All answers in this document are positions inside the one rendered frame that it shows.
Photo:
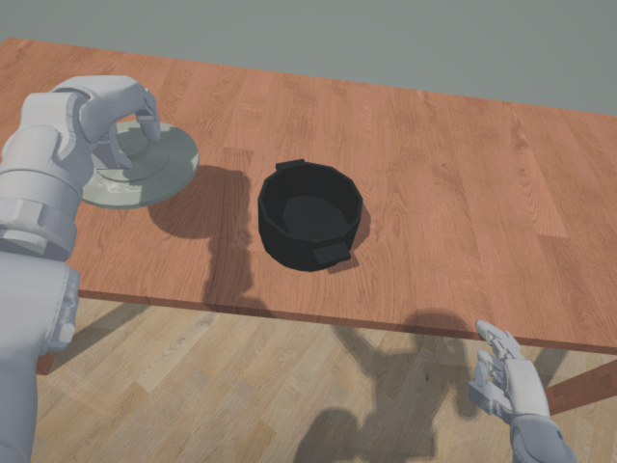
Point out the right robot hand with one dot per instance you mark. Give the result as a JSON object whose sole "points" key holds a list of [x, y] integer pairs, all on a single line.
{"points": [[516, 389]]}

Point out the left robot upper arm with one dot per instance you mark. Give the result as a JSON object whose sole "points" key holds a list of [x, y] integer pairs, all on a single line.
{"points": [[38, 305]]}

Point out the left robot hand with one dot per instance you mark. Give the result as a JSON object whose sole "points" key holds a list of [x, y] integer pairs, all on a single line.
{"points": [[123, 96]]}

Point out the robot left forearm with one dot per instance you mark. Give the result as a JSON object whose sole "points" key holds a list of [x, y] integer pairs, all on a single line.
{"points": [[45, 166]]}

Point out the table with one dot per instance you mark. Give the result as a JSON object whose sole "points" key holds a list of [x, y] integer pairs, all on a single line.
{"points": [[473, 208]]}

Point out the robot right forearm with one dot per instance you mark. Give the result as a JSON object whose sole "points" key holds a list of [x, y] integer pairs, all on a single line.
{"points": [[537, 439]]}

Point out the lid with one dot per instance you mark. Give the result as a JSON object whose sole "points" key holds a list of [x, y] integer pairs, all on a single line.
{"points": [[167, 169]]}

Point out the knob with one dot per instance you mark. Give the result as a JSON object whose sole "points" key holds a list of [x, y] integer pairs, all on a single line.
{"points": [[134, 145]]}

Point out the pot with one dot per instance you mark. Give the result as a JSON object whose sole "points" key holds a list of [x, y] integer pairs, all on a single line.
{"points": [[308, 215]]}

